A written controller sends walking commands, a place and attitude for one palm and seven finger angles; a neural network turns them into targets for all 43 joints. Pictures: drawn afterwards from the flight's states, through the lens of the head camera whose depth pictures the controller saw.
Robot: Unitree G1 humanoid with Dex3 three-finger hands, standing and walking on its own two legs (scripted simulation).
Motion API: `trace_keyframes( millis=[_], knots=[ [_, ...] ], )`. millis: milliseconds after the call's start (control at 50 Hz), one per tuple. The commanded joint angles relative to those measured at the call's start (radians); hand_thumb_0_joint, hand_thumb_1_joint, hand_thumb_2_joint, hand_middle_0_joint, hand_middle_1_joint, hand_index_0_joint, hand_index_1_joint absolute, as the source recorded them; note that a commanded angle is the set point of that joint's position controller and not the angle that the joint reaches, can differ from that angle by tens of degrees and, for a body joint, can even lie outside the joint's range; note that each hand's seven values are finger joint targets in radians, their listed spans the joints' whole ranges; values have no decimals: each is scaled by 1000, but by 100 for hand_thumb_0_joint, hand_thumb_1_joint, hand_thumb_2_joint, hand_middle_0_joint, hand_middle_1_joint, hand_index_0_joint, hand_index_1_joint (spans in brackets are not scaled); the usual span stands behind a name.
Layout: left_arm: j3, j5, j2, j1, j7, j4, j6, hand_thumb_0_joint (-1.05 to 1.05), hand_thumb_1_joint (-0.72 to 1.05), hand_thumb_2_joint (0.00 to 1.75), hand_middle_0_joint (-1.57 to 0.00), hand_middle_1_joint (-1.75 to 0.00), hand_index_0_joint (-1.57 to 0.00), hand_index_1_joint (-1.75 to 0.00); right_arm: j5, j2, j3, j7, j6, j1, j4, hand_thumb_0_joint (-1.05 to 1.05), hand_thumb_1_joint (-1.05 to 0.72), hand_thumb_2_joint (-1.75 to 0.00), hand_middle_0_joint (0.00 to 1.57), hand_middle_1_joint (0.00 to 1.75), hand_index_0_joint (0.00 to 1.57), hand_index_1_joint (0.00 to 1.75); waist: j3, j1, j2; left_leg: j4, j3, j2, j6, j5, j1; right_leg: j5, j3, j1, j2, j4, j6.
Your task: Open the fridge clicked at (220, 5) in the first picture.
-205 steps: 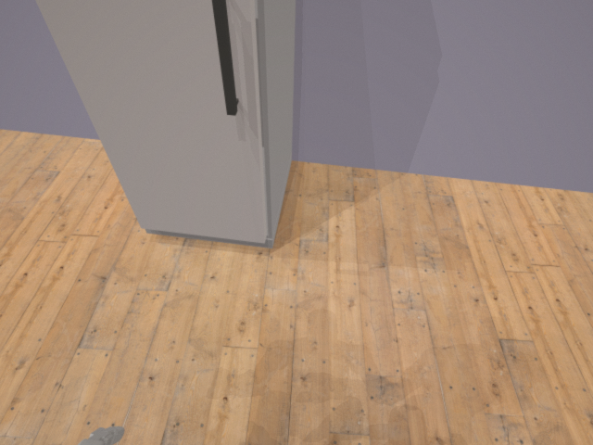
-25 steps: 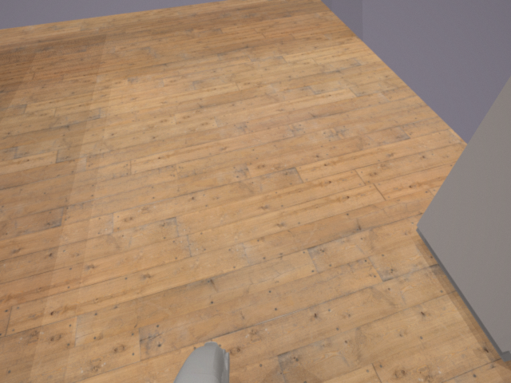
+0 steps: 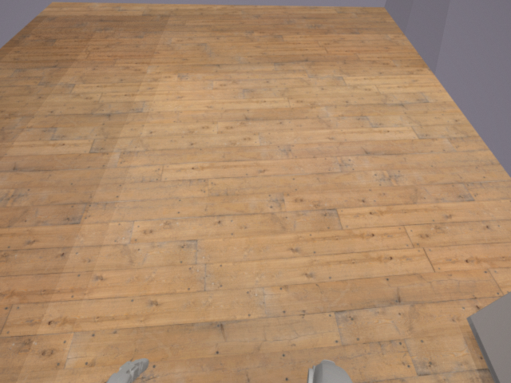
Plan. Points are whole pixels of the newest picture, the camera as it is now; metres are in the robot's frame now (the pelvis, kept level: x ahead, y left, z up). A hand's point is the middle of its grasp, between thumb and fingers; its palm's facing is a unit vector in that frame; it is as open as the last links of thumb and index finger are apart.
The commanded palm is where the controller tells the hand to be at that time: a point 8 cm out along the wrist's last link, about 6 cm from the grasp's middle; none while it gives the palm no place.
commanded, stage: walk to a spot facing it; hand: right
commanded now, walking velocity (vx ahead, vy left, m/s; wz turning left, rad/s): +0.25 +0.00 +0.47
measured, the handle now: out of the picture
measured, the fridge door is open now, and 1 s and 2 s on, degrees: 0 0 0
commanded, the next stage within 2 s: turn to face it in 0.48 s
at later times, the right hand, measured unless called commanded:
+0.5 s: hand (385, 330) +0.26 -0.24 -0.17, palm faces -0.21 +0.96 -0.19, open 7.4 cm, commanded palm none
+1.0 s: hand (337, 299) +0.32 -0.16 -0.18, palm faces -0.24 +0.96 -0.14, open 7.4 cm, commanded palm none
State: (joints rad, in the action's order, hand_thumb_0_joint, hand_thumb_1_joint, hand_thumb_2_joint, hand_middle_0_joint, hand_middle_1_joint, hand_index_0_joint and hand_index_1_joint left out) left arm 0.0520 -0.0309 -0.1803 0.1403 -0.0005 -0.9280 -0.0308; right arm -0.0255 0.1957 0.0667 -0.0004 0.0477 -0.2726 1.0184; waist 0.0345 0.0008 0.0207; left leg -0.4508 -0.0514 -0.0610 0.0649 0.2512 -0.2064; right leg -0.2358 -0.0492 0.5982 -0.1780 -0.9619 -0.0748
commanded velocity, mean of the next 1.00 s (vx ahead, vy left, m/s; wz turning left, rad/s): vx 0.02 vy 0.00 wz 0.06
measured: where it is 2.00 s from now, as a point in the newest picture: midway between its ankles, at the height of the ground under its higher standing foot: outside the picture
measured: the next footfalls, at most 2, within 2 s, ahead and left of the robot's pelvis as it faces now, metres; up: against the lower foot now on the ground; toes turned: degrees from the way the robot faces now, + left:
right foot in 0.16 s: +0.20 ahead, -0.15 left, +0.00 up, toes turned -4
left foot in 0.66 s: +0.16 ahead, +0.10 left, +0.00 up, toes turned +30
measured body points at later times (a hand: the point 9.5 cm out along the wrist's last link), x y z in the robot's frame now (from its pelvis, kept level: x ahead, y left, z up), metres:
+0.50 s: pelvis +0.14 -0.07 +0.00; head +0.17 -0.08 +0.45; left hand +0.10 +0.19 -0.13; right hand +0.27 -0.29 -0.15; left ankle +0.12 +0.09 -0.66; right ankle +0.16 -0.15 -0.74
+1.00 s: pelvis +0.16 -0.04 -0.02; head +0.18 -0.04 +0.43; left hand +0.11 +0.18 -0.17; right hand +0.34 -0.21 -0.16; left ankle +0.13 +0.08 -0.74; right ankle +0.21 -0.13 -0.73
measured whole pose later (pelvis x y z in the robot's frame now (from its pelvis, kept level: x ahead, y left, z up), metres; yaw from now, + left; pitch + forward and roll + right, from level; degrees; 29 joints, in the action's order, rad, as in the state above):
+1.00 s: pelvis +0.16 -0.04 -0.02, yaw +13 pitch -1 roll +2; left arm 0.05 -0.02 -0.14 0.28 0.00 -1.01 0.05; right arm -0.02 0.13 0.04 0.02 -0.02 -0.10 0.95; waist 0.07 0.06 0.00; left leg -0.64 -0.26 0.12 -0.02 0.35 -0.24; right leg -0.34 -0.13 0.35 -0.08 -0.72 -0.06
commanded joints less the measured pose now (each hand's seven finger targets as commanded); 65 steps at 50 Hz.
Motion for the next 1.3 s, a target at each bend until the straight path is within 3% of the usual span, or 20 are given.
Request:
trace_keyframes(
  millis=[0,60,100,140,160,220,280,560,600,620,640,660,720,800,920,960,1000,1020,1120,1280],
  knots=[
    [6,4,-50,-14,-16,61,-12,0,90,90,-20,-30,-20,-30,0,144,24,3,27,-46,-49,0,-90,-90,20,30,20,30,1,-22,-142,158,226,250,109,-268,-19,25,-38,-97,54,193,5],
    [10,10,-74,-56,-10,81,-24,0,90,90,-20,-30,-20,-30,3,162,31,4,14,-64,-55,0,-90,-90,20,30,20,30,0,-32,-156,101,270,257,95,-329,15,0,-53,-200,97,321,18],
    [21,7,-125,99,8,36,-37,0,90,90,-20,-30,-20,-30,9,154,37,6,6,-26,-70,0,-90,-90,20,30,20,30,-70,47,-88,-95,227,192,42,-345,-57,93,-43,-476,93,519,29],
    [51,-4,-310,297,20,-6,-36,0,90,90,-20,-30,-20,-30,23,68,23,-8,4,-91,-94,0,-90,-90,20,30,20,30,-240,86,312,-647,23,17,-63,378,-394,371,380,-828,-366,591,201],
    [35,6,-262,251,21,4,-28,0,90,90,-20,-30,-20,-30,11,107,28,-2,-6,-90,-81,0,-90,-90,20,30,20,30,-238,81,225,-780,82,62,-66,371,-391,251,347,-720,-373,626,217],
    [7,5,-150,101,26,39,-28,0,90,90,-20,-30,-20,-30,0,80,36,-25,-30,-12,-88,0,-90,-90,20,30,20,30,-2,15,114,-832,53,144,-90,192,-395,246,140,-421,-258,681,177],
    [6,10,-126,76,32,30,-30,0,90,90,-20,-30,-20,-30,2,47,39,-27,-67,-77,-72,0,-90,-90,20,30,20,30,-36,-22,140,-815,21,145,-108,90,-322,344,-49,-373,-191,667,150],
    [59,-4,-197,172,19,-15,12,0,90,90,-20,-30,-20,-30,-3,33,30,-23,-78,146,-190,0,-90,-90,20,30,20,30,-58,41,195,-254,-76,115,-96,124,-216,435,-188,-529,-240,525,162],
    [47,2,-177,195,13,-28,15,0,90,90,-20,-30,-20,-30,-9,59,27,-9,-52,49,-151,0,-90,-90,20,30,20,30,-108,-14,104,-2,-81,94,-71,-97,11,456,-215,-451,-176,354,102],
    [33,14,-120,219,6,-21,15,0,90,90,-20,-30,-20,-30,-17,151,37,7,-31,-52,-116,0,-90,-90,20,30,20,30,-205,-53,-116,33,117,278,-14,-439,270,222,-250,-245,-98,143,47],
    [5,20,-51,186,10,8,23,0,90,90,-20,-30,-20,-30,-3,222,40,17,-20,-91,-80,0,-90,-90,20,30,20,30,-235,-54,-277,-4,274,481,96,-895,342,-384,-179,-60,20,-27,8],
    [-1,23,-57,168,26,9,40,0,90,90,-20,-30,-20,-30,8,205,30,25,-21,-79,-76,0,-90,-90,20,30,20,30,-250,-60,-200,-10,207,477,141,-933,272,-426,-35,-97,22,-60,16],
    [-8,19,-52,195,25,-58,52,0,90,90,-20,-30,-20,-30,2,135,-1,36,-19,114,-83,0,-90,-90,20,30,20,30,-124,9,-202,29,72,394,98,-701,128,-301,7,-144,42,-22,13],
    [-2,19,-45,203,14,-77,68,0,90,90,-20,-30,-20,-30,3,142,2,36,-35,151,-88,0,-90,-90,20,30,20,30,-10,16,-192,73,-29,384,68,-520,10,-219,-36,-178,78,19,8],
    [18,13,-42,179,-4,-28,64,0,90,90,-20,-30,-20,-30,-1,151,31,42,-51,150,-110,0,-90,-90,20,30,20,30,-14,15,-181,8,-65,419,40,-312,-3,-142,-80,-220,79,210,16],
    [28,9,-67,221,-8,-25,55,0,90,90,-20,-30,-20,-30,11,134,34,37,-60,137,-121,0,-90,-90,20,30,20,30,-55,38,-75,-120,-108,376,-22,-194,-60,43,-79,-354,90,401,35],
    [64,-3,-216,297,-4,-7,43,0,90,90,-20,-30,-20,-30,20,38,23,29,-71,144,-183,0,-90,-90,20,30,20,30,-54,80,345,-494,-150,171,-140,382,-331,433,409,-439,-233,624,222],
    [70,-6,-228,318,11,-25,40,0,90,90,-20,-30,-20,-30,8,52,20,34,-80,200,-197,0,-90,-90,20,30,20,30,-77,107,278,-684,-30,148,-123,407,-348,314,486,-415,-254,670,273],
    [49,2,-177,124,22,41,23,0,90,90,-20,-30,-20,-30,7,63,36,13,-73,133,-147,0,-90,-90,20,30,20,30,-104,25,99,-706,48,168,-135,136,-354,199,276,-406,-95,657,215],
    [71,3,-231,127,7,54,46,0,90,90,-20,-30,-20,-30,11,83,29,17,-79,135,-172,0,-90,-90,20,30,20,30,-109,54,117,-454,39,118,-143,189,-279,112,372,-441,-66,659,247]
  ],
)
